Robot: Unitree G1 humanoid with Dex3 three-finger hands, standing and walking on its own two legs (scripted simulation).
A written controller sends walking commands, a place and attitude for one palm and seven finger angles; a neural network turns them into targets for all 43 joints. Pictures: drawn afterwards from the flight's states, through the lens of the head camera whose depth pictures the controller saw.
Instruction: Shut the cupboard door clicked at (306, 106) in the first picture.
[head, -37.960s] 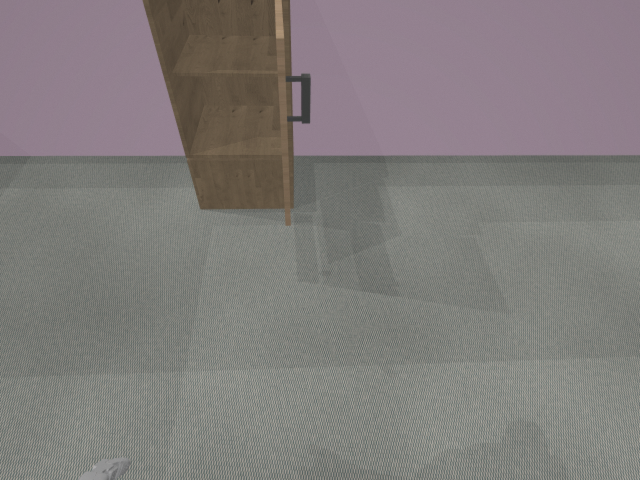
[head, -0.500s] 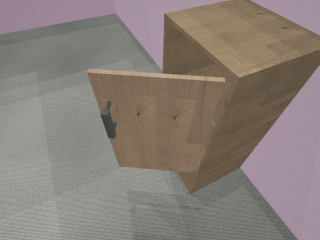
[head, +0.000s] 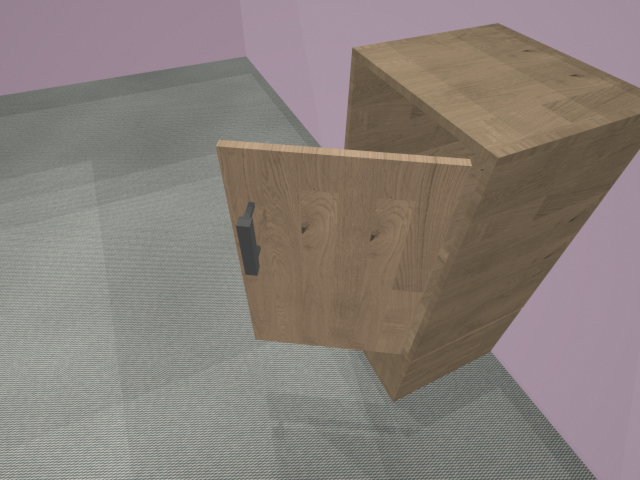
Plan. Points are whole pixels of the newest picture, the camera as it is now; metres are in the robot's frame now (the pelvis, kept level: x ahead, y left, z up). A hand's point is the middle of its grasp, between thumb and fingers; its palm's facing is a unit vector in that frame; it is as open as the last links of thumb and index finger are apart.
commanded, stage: come to a stop and stand still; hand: left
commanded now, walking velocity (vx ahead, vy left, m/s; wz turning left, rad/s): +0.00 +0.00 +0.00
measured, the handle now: (251, 239) +0.51 +0.15 -0.03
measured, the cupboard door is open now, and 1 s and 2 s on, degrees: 59 59 59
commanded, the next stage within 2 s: look again from close up in 0.48 s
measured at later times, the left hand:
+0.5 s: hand out of the picture -0.02 +0.18 -0.17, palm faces -0.01 -0.98 -0.19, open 7.4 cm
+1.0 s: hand out of the picture +0.00 +0.17 -0.16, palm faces +0.00 -0.98 -0.18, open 7.3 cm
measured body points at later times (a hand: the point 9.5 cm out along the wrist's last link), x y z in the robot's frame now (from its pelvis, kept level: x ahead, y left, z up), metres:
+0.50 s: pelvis -0.02 +0.01 +0.01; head -0.01 +0.02 +0.46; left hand -0.02 +0.23 -0.15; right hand +0.01 -0.23 -0.14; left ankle +0.02 +0.09 -0.73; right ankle +0.02 -0.14 -0.73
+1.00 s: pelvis -0.01 +0.00 +0.01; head +0.00 +0.01 +0.46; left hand +0.00 +0.22 -0.15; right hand +0.00 -0.22 -0.14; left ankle +0.02 +0.09 -0.73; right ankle +0.02 -0.14 -0.73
